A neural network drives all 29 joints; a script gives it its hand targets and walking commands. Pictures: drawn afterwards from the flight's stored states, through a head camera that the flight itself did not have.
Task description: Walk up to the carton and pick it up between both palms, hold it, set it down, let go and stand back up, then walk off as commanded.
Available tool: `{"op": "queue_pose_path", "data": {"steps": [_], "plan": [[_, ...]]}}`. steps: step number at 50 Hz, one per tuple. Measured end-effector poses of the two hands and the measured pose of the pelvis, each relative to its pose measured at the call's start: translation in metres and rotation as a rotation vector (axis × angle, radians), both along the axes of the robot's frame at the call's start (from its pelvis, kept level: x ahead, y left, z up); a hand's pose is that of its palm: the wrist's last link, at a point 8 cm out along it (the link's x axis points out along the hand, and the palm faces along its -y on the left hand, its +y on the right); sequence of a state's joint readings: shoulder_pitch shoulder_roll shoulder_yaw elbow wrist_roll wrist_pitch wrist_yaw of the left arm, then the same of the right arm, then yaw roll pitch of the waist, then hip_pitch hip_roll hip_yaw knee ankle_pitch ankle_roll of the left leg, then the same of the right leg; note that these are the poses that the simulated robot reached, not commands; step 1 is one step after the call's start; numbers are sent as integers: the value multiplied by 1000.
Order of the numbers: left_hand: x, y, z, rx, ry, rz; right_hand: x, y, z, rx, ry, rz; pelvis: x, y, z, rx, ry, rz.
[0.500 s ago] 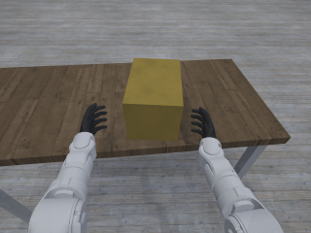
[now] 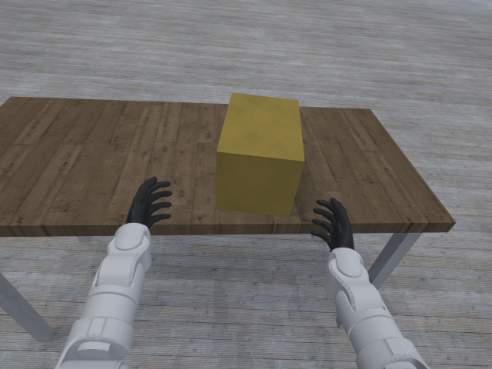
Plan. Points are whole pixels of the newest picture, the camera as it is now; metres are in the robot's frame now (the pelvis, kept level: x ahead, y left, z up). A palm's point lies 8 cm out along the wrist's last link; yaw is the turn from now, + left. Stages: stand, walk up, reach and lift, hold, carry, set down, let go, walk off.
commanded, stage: set down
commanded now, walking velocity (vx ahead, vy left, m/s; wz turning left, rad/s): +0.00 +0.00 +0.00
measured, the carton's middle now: (259, 151) +0.61 -0.03 +0.04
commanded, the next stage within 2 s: none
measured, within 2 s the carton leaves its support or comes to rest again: neither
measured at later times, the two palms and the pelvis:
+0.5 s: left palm (140, 241) +0.31 +0.18 +0.09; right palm (364, 275) +0.27 -0.17 +0.07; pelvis +0.00 -0.02 +0.00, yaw +1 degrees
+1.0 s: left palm (131, 279) +0.27 +0.20 +0.04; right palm (387, 325) +0.20 -0.19 +0.04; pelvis +0.00 +0.01 +0.01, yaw -5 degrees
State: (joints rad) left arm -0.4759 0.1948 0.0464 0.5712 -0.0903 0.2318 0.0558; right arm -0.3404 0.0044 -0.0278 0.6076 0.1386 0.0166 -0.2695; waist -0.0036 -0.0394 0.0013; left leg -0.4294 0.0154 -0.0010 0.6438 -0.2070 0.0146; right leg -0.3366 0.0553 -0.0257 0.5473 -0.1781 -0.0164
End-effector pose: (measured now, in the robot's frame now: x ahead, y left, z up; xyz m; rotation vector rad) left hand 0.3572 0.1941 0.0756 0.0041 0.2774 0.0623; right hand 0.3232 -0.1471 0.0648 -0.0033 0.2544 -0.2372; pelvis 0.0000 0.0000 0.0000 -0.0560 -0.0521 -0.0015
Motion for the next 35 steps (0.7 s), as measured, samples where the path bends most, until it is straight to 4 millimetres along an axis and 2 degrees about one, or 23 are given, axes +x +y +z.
{"op": "queue_pose_path", "data": {"steps": [6, 12, 15, 20, 29, 35], "plan": [[-21, 2, -12, 16, 27, 41, -2, -6, 9, 28, -41, 21, -3, -8, 0, 9, -8, 4], [-28, -10, -3, 20, -7, 37, -5, -20, 22, 36, -66, 16, -5, -20, 0, 14, -16, -1], [-31, -17, 5, 22, -27, 19, -12, -26, 22, 39, -63, 16, -4, -25, 1, 22, -20, 0], [-38, -19, 13, 4, -26, -22, -36, -28, 16, 15, -47, -6, -1, -28, 1, 38, -27, 10], [-54, -6, 6, -19, 49, -60, -71, -23, -8, -41, 66, -27, -9, -9, -3, 39, -66, 11], [-59, 1, -7, 5, 85, -60, -83, -30, -1, -38, 43, -5, -14, 6, -2, -18, -109, -37]]}}
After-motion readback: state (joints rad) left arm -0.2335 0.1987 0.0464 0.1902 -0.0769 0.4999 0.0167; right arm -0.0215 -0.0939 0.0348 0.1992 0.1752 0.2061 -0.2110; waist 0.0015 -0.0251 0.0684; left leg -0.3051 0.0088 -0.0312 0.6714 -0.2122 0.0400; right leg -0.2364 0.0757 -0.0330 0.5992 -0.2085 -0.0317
